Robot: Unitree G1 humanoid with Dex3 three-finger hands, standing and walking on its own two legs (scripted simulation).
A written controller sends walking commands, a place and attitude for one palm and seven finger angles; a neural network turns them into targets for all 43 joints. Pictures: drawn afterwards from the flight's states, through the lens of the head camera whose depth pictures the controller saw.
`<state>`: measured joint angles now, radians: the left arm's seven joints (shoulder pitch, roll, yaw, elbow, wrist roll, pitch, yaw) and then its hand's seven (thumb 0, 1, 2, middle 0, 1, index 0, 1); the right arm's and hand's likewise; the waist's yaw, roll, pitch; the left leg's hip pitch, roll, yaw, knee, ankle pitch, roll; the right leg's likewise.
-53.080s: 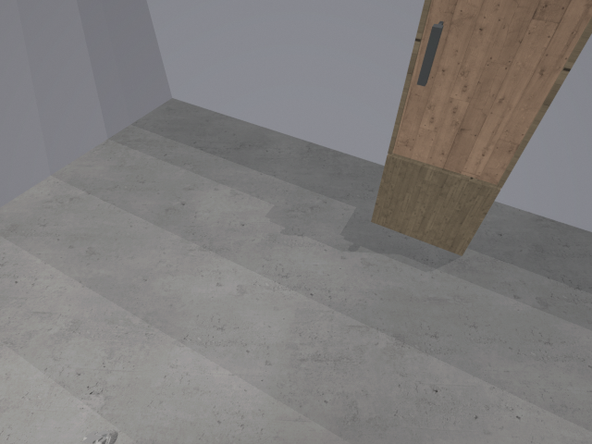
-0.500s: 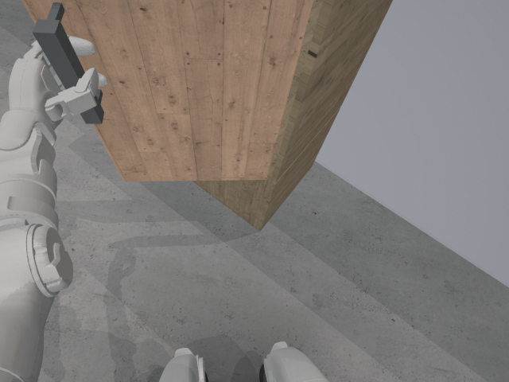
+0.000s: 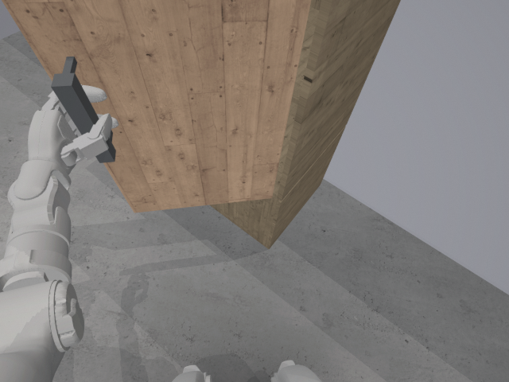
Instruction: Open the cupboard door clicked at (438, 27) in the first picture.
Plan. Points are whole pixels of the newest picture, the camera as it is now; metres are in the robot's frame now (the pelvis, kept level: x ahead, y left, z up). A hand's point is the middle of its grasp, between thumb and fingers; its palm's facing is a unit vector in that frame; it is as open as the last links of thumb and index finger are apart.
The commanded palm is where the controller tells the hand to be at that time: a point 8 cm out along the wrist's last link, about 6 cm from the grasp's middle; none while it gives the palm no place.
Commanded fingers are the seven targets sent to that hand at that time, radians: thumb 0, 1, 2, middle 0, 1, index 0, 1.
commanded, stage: pull the door open along its arc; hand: left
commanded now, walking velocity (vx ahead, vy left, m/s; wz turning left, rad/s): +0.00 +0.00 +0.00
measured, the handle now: (90, 113) +0.53 +0.22 +0.09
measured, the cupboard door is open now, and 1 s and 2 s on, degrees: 46 65 89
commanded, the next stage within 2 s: open thumb and fingers to let go in 1.32 s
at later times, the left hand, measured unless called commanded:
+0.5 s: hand (118, 167) +0.42 +0.16 +0.10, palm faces +0.42 -0.91 -0.01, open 6.0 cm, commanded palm +0.37 +0.20 +0.09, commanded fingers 0.00 0.90 0.90 -0.40 -1.35 -0.40 -1.35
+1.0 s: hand (127, 193) +0.38 +0.14 +0.10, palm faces +0.36 -0.93 +0.02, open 6.1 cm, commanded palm +0.29 +0.17 +0.09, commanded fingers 0.00 0.90 0.90 -0.40 -1.35 -0.40 -1.35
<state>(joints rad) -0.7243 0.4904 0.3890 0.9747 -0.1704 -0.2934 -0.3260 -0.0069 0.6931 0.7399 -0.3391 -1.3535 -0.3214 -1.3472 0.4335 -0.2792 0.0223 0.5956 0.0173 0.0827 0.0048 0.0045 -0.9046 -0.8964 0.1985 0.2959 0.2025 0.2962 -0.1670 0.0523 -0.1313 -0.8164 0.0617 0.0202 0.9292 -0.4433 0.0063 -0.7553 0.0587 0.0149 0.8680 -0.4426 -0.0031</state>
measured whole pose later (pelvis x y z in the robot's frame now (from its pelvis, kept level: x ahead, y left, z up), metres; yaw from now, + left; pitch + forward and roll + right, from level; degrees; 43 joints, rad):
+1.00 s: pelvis -0.01 -0.02 +0.02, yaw +1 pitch +11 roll -1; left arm -0.32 0.09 0.17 0.56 -0.09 -0.34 0.29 0.00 0.70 0.73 -0.33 -1.35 -0.33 -1.32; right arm 0.38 -0.25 -0.03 0.68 -0.03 -0.01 0.03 0.01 -0.91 -0.90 0.20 0.30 0.20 0.30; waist -0.07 0.05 -0.14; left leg -0.62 0.04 0.02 0.81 -0.38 -0.01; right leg -0.58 0.04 0.01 0.79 -0.41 -0.02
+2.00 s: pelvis -0.01 -0.04 +0.01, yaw +5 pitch +6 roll +1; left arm 0.08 -0.07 -0.18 0.11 0.02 -0.18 0.44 0.00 -0.36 0.36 -0.29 -1.15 -0.29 -1.15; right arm 0.25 -0.22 -0.01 0.61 -0.05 -0.01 -0.01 0.01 -0.91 -0.90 0.20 0.30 0.20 0.30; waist -0.02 0.05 -0.10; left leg -0.53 0.02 -0.04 0.81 -0.38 -0.04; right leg -0.49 0.02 -0.05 0.84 -0.46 -0.05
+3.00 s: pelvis -0.01 -0.01 +0.01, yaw +4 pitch +6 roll +0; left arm 0.31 0.13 -0.15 -0.14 -0.11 -0.18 -0.06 -0.02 -0.50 0.30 -0.16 -0.31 -0.16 -0.31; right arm 0.26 -0.22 0.04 0.48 0.01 -0.09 -0.01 0.01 -0.90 -0.90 0.20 0.30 0.20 0.30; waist -0.01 0.05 -0.09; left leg -0.57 0.01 0.00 0.88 -0.43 0.00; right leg -0.51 0.01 -0.01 0.88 -0.48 -0.01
